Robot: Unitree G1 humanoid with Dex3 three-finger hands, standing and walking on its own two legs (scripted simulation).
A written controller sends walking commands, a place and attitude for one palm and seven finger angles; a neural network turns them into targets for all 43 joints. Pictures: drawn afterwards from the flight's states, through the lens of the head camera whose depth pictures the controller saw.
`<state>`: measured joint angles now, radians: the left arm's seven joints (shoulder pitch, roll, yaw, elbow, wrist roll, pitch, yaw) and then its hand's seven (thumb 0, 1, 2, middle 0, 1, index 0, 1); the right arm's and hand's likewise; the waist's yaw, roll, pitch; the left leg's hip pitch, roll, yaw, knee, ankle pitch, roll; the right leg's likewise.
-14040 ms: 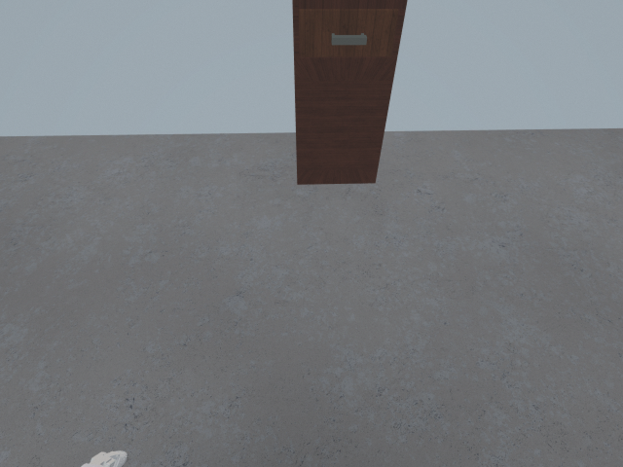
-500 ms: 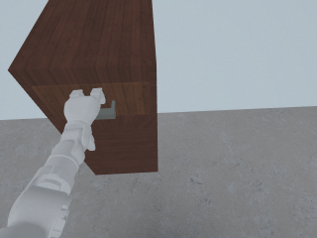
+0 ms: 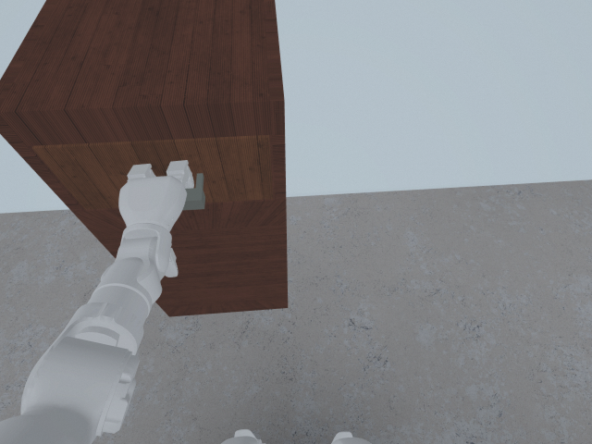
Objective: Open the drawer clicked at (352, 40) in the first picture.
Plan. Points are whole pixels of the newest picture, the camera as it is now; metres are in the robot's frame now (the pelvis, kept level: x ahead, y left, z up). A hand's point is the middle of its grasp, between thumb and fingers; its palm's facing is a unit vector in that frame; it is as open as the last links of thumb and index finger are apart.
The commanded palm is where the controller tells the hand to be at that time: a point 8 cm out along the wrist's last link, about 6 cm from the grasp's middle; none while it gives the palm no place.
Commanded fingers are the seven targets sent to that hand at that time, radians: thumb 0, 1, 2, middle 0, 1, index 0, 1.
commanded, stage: lower the fingers behind the handle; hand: left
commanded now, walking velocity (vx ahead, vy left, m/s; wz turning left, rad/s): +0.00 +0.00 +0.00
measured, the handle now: (166, 190) +0.51 +0.20 -0.01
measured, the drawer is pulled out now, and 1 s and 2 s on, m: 0.00 0.00 0.02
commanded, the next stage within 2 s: close the thumb around the handle in 0.80 s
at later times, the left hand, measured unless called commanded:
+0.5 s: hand (168, 228) +0.45 +0.19 -0.03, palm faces -0.03 -0.03 -1.00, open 13.8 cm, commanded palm +0.43 +0.19 +0.02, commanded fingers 0.00 -0.50 0.30 -0.30 -1.20 -0.30 -1.20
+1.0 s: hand (169, 228) +0.45 +0.19 -0.03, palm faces -0.04 -0.02 -1.00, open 13.7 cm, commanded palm +0.43 +0.19 +0.02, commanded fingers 0.00 -0.16 0.44 -0.32 -1.24 -0.32 -1.24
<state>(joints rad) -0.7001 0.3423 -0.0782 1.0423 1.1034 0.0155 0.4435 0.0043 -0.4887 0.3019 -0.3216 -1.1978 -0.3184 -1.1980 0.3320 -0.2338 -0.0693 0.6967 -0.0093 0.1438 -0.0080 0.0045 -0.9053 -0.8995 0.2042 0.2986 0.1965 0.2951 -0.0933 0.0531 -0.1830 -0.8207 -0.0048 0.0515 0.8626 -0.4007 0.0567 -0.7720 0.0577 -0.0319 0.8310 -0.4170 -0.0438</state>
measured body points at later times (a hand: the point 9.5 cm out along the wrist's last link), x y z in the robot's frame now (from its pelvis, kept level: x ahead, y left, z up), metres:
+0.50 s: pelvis -0.01 +0.00 -0.01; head +0.09 +0.00 +0.42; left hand +0.44 +0.19 +0.02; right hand +0.02 -0.27 -0.15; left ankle +0.00 +0.08 -0.69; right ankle -0.02 -0.10 -0.69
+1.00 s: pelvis +0.00 +0.00 -0.01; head +0.09 +0.00 +0.43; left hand +0.44 +0.19 +0.02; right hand +0.02 -0.27 -0.15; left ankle +0.00 +0.08 -0.69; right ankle -0.02 -0.10 -0.69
